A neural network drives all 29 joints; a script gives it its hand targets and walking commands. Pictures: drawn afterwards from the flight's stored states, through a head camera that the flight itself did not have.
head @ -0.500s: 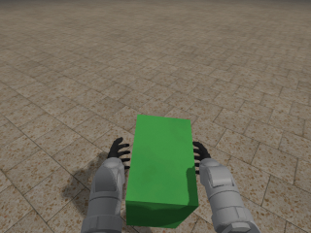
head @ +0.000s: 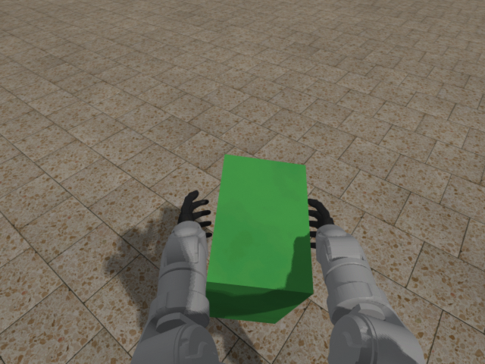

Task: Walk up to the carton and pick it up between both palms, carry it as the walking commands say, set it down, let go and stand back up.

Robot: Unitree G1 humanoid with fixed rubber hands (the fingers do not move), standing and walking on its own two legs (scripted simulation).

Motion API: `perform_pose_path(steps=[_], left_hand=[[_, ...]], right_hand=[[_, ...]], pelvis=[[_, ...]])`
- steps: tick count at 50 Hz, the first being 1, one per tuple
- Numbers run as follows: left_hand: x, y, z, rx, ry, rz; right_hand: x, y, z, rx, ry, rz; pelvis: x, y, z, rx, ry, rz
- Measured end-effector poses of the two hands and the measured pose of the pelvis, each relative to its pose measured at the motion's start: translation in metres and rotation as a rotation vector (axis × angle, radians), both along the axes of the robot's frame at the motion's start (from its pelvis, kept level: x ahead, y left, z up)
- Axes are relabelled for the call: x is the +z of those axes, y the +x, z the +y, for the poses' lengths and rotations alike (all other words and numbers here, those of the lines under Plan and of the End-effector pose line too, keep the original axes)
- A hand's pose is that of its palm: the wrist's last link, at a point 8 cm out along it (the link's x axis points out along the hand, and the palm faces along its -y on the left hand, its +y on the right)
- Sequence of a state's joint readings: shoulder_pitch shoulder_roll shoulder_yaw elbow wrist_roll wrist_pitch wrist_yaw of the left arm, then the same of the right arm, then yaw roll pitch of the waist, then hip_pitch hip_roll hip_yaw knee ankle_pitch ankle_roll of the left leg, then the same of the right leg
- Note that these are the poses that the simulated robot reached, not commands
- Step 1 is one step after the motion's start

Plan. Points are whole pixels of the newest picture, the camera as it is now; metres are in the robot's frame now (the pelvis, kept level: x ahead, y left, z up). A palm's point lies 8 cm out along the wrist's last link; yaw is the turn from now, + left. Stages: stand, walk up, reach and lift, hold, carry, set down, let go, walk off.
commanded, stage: set down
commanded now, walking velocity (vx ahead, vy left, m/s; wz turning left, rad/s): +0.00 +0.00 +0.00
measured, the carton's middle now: (251, 245) +0.36 +0.03 -0.06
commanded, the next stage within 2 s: none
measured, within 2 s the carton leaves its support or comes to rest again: neither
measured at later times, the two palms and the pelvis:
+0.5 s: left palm (194, 244) +0.37 +0.16 -0.08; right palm (306, 243) +0.39 -0.09 -0.09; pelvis +0.05 -0.01 -0.02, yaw +0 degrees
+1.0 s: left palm (203, 259) +0.38 +0.15 -0.16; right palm (305, 254) +0.41 -0.10 -0.16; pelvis +0.03 +0.00 -0.09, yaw +0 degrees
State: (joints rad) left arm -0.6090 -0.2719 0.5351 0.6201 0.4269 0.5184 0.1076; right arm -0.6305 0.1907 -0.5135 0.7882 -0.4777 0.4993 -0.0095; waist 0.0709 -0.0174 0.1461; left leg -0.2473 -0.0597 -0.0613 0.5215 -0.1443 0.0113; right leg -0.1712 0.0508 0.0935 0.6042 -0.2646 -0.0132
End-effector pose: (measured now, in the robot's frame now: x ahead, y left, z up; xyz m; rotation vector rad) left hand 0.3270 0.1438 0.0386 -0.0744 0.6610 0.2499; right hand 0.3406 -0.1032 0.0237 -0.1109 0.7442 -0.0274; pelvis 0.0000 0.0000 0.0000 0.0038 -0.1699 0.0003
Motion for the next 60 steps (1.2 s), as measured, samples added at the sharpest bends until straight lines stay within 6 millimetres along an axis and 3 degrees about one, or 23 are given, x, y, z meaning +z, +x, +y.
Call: perform_pose_path(steps=[8,15,25,34,46,60], left_hand=[[-0.035,0.010,-0.007,0.006,-0.001,-0.013],[-0.069,0.028,0.001,-0.008,0.011,-0.014],[-0.120,0.046,0.013,-0.026,0.044,0.016],[-0.157,0.060,0.007,-0.059,0.052,-0.004],[-0.191,0.052,0.004,-0.027,0.017,-0.027],[-0.237,0.069,-0.002,-0.016,0.024,-0.020]], right_hand=[[-0.029,0.015,-0.007,-0.008,0.006,-0.016],[-0.063,0.031,0.000,-0.021,0.017,-0.020],[-0.112,0.053,0.012,-0.003,0.007,-0.002],[-0.146,0.063,0.006,-0.016,-0.003,-0.033],[-0.173,0.061,0.003,-0.012,-0.011,-0.055],[-0.217,0.082,-0.002,-0.034,0.031,-0.051]], pelvis=[[-0.009,0.000,-0.017,-0.006,-0.003,0.102],[-0.017,0.015,-0.023,-0.023,-0.003,0.222],[-0.022,0.048,-0.009,-0.007,-0.015,0.447],[-0.038,0.058,0.005,-0.003,-0.031,0.626],[-0.076,0.037,0.005,0.001,-0.034,0.663],[-0.127,0.012,-0.011,-0.004,-0.023,0.677]])
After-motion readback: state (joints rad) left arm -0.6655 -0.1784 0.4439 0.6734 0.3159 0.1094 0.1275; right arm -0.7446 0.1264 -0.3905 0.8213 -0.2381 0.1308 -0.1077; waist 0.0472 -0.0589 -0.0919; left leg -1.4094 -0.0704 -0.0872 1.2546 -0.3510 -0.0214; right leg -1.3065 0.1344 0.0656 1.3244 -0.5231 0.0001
